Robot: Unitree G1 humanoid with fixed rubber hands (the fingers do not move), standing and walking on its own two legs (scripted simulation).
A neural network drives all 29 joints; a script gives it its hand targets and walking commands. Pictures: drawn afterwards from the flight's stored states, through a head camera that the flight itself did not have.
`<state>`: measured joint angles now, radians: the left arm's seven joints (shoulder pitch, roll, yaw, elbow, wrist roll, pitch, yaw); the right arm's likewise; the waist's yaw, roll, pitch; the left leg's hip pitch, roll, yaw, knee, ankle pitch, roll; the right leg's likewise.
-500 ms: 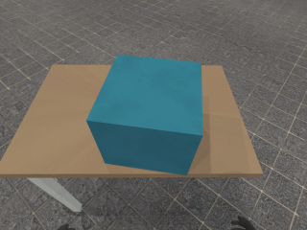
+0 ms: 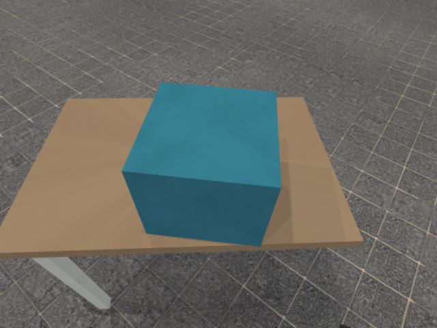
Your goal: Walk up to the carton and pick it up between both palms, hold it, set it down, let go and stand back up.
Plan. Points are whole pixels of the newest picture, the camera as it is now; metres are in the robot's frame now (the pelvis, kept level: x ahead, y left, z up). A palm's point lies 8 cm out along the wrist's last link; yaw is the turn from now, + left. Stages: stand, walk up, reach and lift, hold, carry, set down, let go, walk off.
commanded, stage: walk up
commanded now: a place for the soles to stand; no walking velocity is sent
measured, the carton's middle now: (210, 163) +0.45 +0.01 +0.01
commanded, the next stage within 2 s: reach and lift in 0.30 s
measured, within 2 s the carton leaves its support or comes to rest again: neither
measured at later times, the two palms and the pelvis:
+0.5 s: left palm out of the picture +0.14 +0.25 -0.11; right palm out of the picture +0.11 -0.27 -0.12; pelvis -0.02 -0.01 -0.01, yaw -1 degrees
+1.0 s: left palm out of the picture +0.13 +0.27 -0.04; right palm out of the picture +0.10 -0.21 -0.07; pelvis -0.03 +0.00 +0.01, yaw -2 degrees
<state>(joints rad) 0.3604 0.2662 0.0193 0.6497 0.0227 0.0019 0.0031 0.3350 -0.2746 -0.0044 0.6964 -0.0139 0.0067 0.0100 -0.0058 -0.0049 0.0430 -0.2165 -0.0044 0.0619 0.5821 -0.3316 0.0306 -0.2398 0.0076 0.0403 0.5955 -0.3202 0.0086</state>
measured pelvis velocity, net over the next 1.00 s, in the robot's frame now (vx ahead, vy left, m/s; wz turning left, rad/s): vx -0.03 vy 0.00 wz -0.04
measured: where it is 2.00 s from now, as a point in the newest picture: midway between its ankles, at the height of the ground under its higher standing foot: outside the picture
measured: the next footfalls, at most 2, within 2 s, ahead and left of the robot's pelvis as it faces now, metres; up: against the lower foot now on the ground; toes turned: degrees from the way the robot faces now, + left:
none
